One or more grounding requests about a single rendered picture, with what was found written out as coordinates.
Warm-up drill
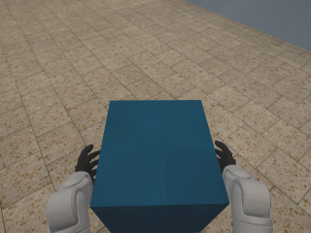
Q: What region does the robot left forearm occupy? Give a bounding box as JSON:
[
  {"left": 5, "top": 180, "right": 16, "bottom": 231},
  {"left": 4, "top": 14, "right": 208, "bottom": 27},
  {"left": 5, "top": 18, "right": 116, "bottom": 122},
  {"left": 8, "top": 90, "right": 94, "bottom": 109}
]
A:
[{"left": 46, "top": 171, "right": 93, "bottom": 233}]

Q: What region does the robot right forearm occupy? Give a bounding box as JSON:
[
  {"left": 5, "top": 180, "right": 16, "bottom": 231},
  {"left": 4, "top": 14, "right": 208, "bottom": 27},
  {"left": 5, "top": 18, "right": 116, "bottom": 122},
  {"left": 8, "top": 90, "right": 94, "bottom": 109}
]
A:
[{"left": 222, "top": 164, "right": 273, "bottom": 233}]

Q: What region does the carton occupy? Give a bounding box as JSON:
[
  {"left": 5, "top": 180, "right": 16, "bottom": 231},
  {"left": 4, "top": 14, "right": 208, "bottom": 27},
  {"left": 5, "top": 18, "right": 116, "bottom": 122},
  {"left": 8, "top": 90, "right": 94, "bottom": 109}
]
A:
[{"left": 89, "top": 100, "right": 230, "bottom": 233}]

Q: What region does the robot right hand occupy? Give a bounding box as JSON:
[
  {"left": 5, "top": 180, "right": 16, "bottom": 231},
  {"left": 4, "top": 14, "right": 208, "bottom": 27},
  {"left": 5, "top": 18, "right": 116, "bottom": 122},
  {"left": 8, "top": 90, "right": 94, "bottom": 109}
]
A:
[{"left": 215, "top": 140, "right": 236, "bottom": 173}]

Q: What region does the robot left hand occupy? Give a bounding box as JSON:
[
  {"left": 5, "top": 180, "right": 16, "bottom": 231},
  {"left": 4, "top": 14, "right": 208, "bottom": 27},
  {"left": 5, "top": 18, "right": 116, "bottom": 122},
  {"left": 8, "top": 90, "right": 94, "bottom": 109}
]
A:
[{"left": 75, "top": 144, "right": 100, "bottom": 186}]

